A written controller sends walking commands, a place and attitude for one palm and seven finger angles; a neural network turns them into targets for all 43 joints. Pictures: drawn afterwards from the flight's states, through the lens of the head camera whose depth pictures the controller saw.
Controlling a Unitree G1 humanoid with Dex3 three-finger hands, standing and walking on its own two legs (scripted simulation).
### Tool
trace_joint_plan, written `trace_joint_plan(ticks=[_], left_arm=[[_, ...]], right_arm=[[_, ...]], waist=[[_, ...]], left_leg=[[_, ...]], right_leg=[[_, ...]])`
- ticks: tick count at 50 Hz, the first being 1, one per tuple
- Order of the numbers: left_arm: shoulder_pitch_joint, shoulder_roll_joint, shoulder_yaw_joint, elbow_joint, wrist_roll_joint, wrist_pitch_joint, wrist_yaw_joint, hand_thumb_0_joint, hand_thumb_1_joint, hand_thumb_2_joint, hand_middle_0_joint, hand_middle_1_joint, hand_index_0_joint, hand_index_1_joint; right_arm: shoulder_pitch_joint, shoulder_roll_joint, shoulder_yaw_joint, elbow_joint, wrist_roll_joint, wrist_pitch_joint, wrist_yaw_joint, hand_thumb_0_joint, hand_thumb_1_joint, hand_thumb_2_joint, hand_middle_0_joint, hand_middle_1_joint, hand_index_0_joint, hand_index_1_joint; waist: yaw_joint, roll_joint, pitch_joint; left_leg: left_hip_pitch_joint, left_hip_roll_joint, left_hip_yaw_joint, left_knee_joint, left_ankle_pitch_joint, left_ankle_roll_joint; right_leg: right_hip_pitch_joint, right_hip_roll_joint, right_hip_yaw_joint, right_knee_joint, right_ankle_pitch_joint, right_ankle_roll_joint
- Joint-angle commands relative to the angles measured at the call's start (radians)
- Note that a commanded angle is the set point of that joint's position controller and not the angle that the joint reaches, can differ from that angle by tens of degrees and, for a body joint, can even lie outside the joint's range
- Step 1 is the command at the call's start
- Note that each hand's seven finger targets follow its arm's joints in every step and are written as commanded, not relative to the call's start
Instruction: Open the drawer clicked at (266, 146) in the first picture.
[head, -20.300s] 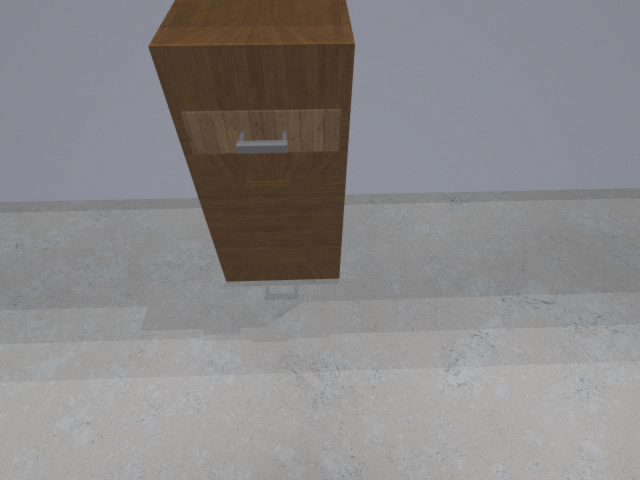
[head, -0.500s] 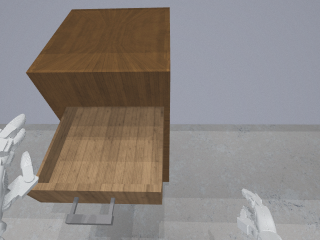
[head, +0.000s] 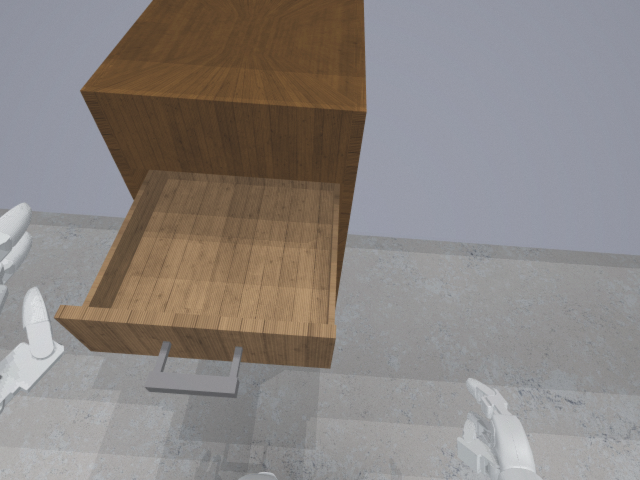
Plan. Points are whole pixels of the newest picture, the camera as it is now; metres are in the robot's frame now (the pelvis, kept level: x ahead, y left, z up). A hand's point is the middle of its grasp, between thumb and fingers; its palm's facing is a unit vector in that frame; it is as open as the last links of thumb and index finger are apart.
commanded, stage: step back with the hand held close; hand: left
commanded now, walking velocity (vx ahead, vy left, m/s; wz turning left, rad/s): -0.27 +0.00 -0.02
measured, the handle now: (197, 368) +0.27 +0.20 -0.09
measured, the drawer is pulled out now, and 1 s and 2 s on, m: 0.30 0.30 0.30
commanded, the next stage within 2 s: stop stepping back and stand still in 0.72 s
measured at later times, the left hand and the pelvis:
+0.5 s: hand (119, 418) +0.14 +0.16 +0.17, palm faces +0.15 -0.84 -0.53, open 7.4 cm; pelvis -0.08 -0.03 +0.00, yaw -4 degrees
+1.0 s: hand out of the picture -0.01 +0.13 +0.18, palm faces +0.28 -0.79 -0.54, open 7.4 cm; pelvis -0.20 -0.09 +0.00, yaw +0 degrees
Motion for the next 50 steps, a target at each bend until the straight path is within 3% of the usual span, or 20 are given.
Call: trace_joint_plan(ticks=[1, 4, 7, 12, 17, 22, 25, 27, 31, 34, 35, 36, 38, 40, 42, 46, 47, 48, 49, 50], left_arm=[[-0.046, 0.158, 0.101, -0.192, 0.005, -0.068, 0.039, 0.0, 0.9, 0.9, -0.2, -0.3, -0.2, -0.3], [-0.052, 0.171, 0.113, -0.206, 0.008, -0.07, 0.043, 0.0, 0.9, 0.9, -0.2, -0.3, -0.2, -0.3], [-0.031, 0.17, 0.14, -0.213, 0.025, -0.074, 0.04, 0.0, 0.9, 0.9, -0.2, -0.3, -0.2, -0.3], [0.029, 0.146, 0.109, -0.226, -0.003, -0.077, 0.03, 0.0, 0.9, 0.9, -0.2, -0.3, -0.2, -0.3], [0.006, 0.168, 0.113, -0.25, -0.021, -0.067, 0.0, 0.0, 0.9, 0.9, -0.2, -0.3, -0.2, -0.3], [0.046, 0.211, 0.176, -0.259, -0.042, -0.085, -0.034, 0.0, 0.9, 0.9, -0.2, -0.3, -0.2, -0.3], [0.079, 0.235, 0.203, -0.178, -0.042, -0.087, -0.033, 0.0, 0.9, 0.9, -0.2, -0.3, -0.2, -0.3], [0.104, 0.194, 0.179, -0.108, -0.031, -0.068, -0.014, 0.0, 0.9, 0.9, -0.2, -0.3, -0.2, -0.3], [0.037, 0.177, 0.146, -0.077, 0.012, -0.059, 0.022, 0.0, 0.9, 0.9, -0.2, -0.3, -0.2, -0.3], [0.022, 0.178, 0.112, -0.184, 0.008, -0.049, 0.031, 0.0, 0.9, 0.9, -0.2, -0.3, -0.2, -0.3], [0.015, 0.191, 0.104, -0.216, 0.001, -0.047, 0.032, 0.0, 0.9, 0.9, -0.2, -0.3, -0.2, -0.3], [0.016, 0.192, 0.111, -0.244, 0.0, -0.056, 0.029, 0.0, 0.9, 0.9, -0.2, -0.3, -0.2, -0.3], [0.083, 0.174, 0.122, -0.24, -0.007, -0.074, 0.015, 0.0, 0.9, 0.9, -0.2, -0.3, -0.2, -0.3], [0.095, 0.199, 0.157, -0.276, -0.007, -0.061, 0.007, 0.0, 0.9, 0.9, -0.2, -0.3, -0.2, -0.3], [0.102, 0.177, 0.157, -0.288, -0.008, -0.053, 0.012, 0.0, 0.9, 0.9, -0.2, -0.3, -0.2, -0.3], [0.097, 0.183, 0.17, -0.233, -0.019, -0.036, 0.023, 0.0, 0.9, 0.9, -0.2, -0.3, -0.2, -0.3], [0.07, 0.177, 0.16, -0.2, -0.022, -0.035, 0.024, 0.0, 0.9, 0.9, -0.2, -0.3, -0.2, -0.3], [0.061, 0.177, 0.147, -0.163, -0.025, -0.024, 0.025, 0.0, 0.9, 0.9, -0.2, -0.3, -0.2, -0.3], [0.039, 0.161, 0.126, -0.144, -0.028, -0.02, 0.029, 0.0, 0.9, 0.9, -0.2, -0.3, -0.2, -0.3], [0.013, 0.155, 0.13, -0.111, -0.025, -0.022, 0.03, 0.0, 0.9, 0.9, -0.2, -0.3, -0.2, -0.3]], right_arm=[[-0.055, -0.142, -0.066, -0.121, -0.006, -0.054, -0.016, 0.0, -0.9, -0.9, 0.2, 0.3, 0.2, 0.3], [-0.074, -0.144, -0.061, -0.126, -0.004, -0.052, -0.02, 0.0, -0.9, -0.9, 0.2, 0.3, 0.2, 0.3], [-0.099, -0.144, -0.059, -0.156, -0.014, -0.069, -0.024, 0.0, -0.9, -0.9, 0.2, 0.3, 0.2, 0.3], [-0.057, -0.138, -0.067, -0.099, -0.027, -0.109, -0.008, 0.0, -0.9, -0.9, 0.2, 0.3, 0.2, 0.3], [-0.081, -0.148, -0.057, -0.07, -0.026, -0.12, 0.015, 0.0, -0.9, -0.9, 0.2, 0.3, 0.2, 0.3], [-0.124, -0.151, -0.054, -0.11, -0.007, -0.087, 0.029, 0.0, -0.9, -0.9, 0.2, 0.3, 0.2, 0.3], [-0.148, -0.136, -0.086, -0.145, 0.047, -0.054, 0.022, 0.0, -0.9, -0.9, 0.2, 0.3, 0.2, 0.3], [-0.169, -0.073, -0.051, -0.129, 0.024, -0.031, 0.0, 0.0, -0.9, -0.9, 0.2, 0.3, 0.2, 0.3], [-0.182, -0.072, -0.017, -0.118, 0.0, 0.0, -0.05, 0.0, -0.9, -0.9, 0.2, 0.3, 0.2, 0.3], [-0.127, -0.103, -0.043, -0.117, 0.002, 0.02, -0.045, 0.0, -0.9, -0.9, 0.2, 0.3, 0.2, 0.3], [-0.125, -0.114, -0.056, -0.122, 0.014, 0.019, -0.044, 0.0, -0.9, -0.9, 0.2, 0.3, 0.2, 0.3], [-0.108, -0.137, -0.074, -0.132, 0.018, 0.012, -0.032, 0.0, -0.9, -0.9, 0.2, 0.3, 0.2, 0.3], [-0.085, -0.135, -0.103, -0.133, 0.02, -0.035, 0.001, 0.0, -0.9, -0.9, 0.2, 0.3, 0.2, 0.3], [-0.091, -0.12, -0.086, -0.108, -0.016, -0.061, 0.006, 0.0, -0.9, -0.9, 0.2, 0.3, 0.2, 0.3], [-0.07, -0.12, -0.082, -0.096, -0.007, -0.071, 0.013, 0.0, -0.9, -0.9, 0.2, 0.3, 0.2, 0.3], [-0.08, -0.142, -0.066, -0.134, 0.021, -0.067, 0.01, 0.0, -0.9, -0.9, 0.2, 0.3, 0.2, 0.3], [-0.066, -0.137, -0.066, -0.135, 0.027, -0.066, 0.009, 0.0, -0.9, -0.9, 0.2, 0.3, 0.2, 0.3], [-0.049, -0.14, -0.084, -0.141, 0.036, -0.057, 0.004, 0.0, -0.9, -0.9, 0.2, 0.3, 0.2, 0.3], [-0.054, -0.14, -0.086, -0.127, 0.028, -0.048, 0.001, 0.0, -0.9, -0.9, 0.2, 0.3, 0.2, 0.3], [-0.051, -0.134, -0.077, -0.101, 0.013, -0.04, 0.004, 0.0, -0.9, -0.9, 0.2, 0.3, 0.2, 0.3]], waist=[[-0.033, -0.035, -0.101], [-0.026, 0.044, -0.085], [-0.016, 0.271, -0.102], [-0.003, 0.167, -0.199], [0.002, 0.204, -0.26], [0.024, 0.157, -0.288], [0.014, -0.259, -0.226], [-0.017, -0.183, -0.159], [-0.033, -0.124, -0.132], [-0.041, -0.085, -0.193], [-0.04, -0.046, -0.207], [-0.022, 0.06, -0.244], [-0.008, 0.189, -0.285], [-0.003, 0.302, -0.249], [-0.01, 0.225, -0.222], [-0.01, 0.106, -0.138], [-0.023, -0.012, -0.111], [-0.028, -0.182, -0.092], [-0.025, -0.209, -0.054], [-0.049, -0.149, -0.051]], left_leg=[[0.138, 0.029, -0.064, 0.019, -0.16, -0.01], [0.091, 0.087, -0.13, -0.132, -0.149, 0.003], [-0.242, 0.292, -0.337, -0.461, -0.335, 0.084], [0.184, 0.265, -0.214, -0.264, 0.355, 0.105], [0.351, 0.264, -0.189, -0.21, 0.607, 0.096], [0.272, 0.207, -0.092, -0.128, 0.444, 0.043], [0.092, -0.04, 0.035, 0.346, -0.171, -0.04], [-0.158, -0.025, -0.04, 0.506, -0.312, -0.046], [-0.144, -0.015, 0.026, 0.149, -0.287, -0.044], [0.073, 0.005, 0.059, -0.204, 0.064, -0.035], [0.169, 0.077, 0.026, -0.276, 0.37, -0.018], [0.303, 0.189, -0.051, -0.238, 0.717, 0.022], [0.428, 0.319, -0.14, -0.172, 0.973, 0.083], [0.315, 0.333, -0.152, -0.192, 0.901, 0.109], [0.301, 0.296, -0.123, -0.185, 0.777, 0.101], [0.029, 0.171, -0.039, -0.129, -0.008, 0.034], [0.002, 0.095, 0.026, -0.043, -0.227, -0.006], [0.038, -0.001, 0.044, 0.212, -0.257, -0.037], [0.029, -0.016, -0.004, 0.411, -0.222, -0.035], [0.009, -0.014, -0.032, 0.501, -0.18, -0.039]], right_leg=[[-0.106, -0.195, 0.211, -0.231, -0.148, -0.079], [-0.067, -0.124, 0.135, -0.139, -0.14, -0.042], [0.226, 0.017, 0.043, 0.283, -0.176, 0.019], [0.006, 0.003, 0.044, 0.247, -0.258, 0.011], [0.038, 0.005, 0.04, 0.051, -0.179, 0.014], [0.196, -0.02, 0.011, -0.195, 0.081, 0.006], [0.071, -0.297, 0.209, -0.252, 0.549, -0.061], [0.205, -0.361, 0.196, -0.151, 0.848, -0.152], [0.379, -0.271, 0.115, -0.045, 1.1, -0.094], [0.377, -0.213, 0.083, 0.012, 0.971, -0.016], [0.332, -0.169, 0.051, 0.057, 0.825, 0.017], [0.203, -0.116, 0.036, 0.107, 0.485, 0.048], [0.001, -0.056, 0.055, 0.187, -0.155, 0.018], [-0.002, -0.049, 0.057, 0.264, -0.262, 0.013], [0.014, -0.04, 0.04, 0.215, -0.201, 0.017], [0.266, -0.075, 0.004, -0.13, 0.005, 0.035], [0.235, -0.139, 0.071, -0.202, -0.056, 0.011], [0.041, -0.273, 0.342, -0.353, -0.353, -0.053], [-0.048, -0.38, 0.478, -0.439, -0.429, -0.088], [-0.057, -0.371, 0.467, -0.426, -0.398, -0.095]])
